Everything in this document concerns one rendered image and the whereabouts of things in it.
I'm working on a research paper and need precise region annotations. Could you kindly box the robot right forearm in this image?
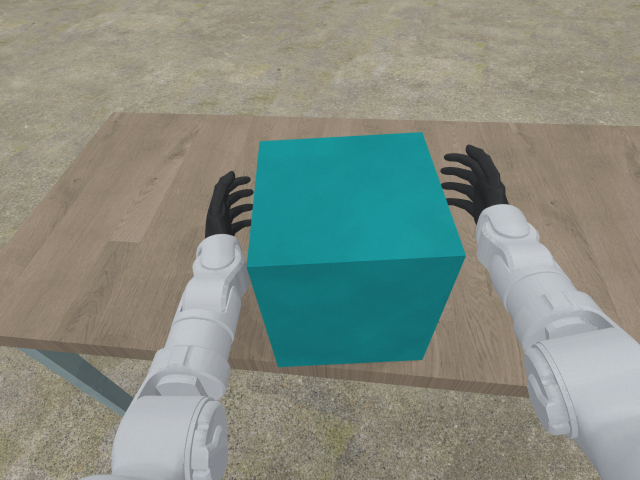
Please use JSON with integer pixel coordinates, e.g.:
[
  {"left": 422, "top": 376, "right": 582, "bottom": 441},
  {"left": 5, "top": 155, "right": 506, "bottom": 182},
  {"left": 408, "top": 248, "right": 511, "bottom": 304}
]
[{"left": 475, "top": 204, "right": 640, "bottom": 352}]

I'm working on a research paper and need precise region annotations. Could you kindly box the robot left forearm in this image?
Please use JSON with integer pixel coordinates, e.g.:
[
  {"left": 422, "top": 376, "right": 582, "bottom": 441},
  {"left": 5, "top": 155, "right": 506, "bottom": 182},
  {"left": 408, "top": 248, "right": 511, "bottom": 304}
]
[{"left": 111, "top": 234, "right": 249, "bottom": 471}]

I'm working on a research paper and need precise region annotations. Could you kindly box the carton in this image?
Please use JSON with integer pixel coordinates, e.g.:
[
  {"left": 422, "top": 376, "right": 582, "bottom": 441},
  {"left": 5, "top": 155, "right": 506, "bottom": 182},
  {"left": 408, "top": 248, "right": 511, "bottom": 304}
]
[{"left": 247, "top": 132, "right": 466, "bottom": 367}]

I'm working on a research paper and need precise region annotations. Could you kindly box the table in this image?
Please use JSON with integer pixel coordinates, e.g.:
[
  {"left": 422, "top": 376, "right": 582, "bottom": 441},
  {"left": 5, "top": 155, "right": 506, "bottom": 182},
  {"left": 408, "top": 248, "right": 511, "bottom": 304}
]
[{"left": 0, "top": 112, "right": 640, "bottom": 417}]

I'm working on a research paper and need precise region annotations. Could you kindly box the robot left upper arm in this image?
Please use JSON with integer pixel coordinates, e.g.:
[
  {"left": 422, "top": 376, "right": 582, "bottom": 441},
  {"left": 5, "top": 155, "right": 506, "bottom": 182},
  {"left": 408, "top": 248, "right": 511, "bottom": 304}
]
[{"left": 80, "top": 396, "right": 228, "bottom": 480}]

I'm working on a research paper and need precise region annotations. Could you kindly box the robot right upper arm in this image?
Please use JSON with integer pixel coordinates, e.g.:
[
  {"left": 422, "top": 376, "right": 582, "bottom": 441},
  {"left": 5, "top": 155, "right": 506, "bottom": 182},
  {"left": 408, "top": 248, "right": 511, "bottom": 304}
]
[{"left": 523, "top": 327, "right": 640, "bottom": 480}]

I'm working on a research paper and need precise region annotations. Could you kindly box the robot right hand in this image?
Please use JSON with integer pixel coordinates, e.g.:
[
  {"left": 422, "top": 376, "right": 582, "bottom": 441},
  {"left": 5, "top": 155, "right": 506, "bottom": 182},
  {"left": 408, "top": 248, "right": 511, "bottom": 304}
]
[{"left": 440, "top": 145, "right": 509, "bottom": 225}]

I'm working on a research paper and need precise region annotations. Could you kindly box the robot left hand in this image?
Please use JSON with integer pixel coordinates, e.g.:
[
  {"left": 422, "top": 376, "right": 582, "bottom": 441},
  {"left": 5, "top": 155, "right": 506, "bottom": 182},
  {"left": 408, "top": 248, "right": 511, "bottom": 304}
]
[{"left": 205, "top": 171, "right": 254, "bottom": 239}]

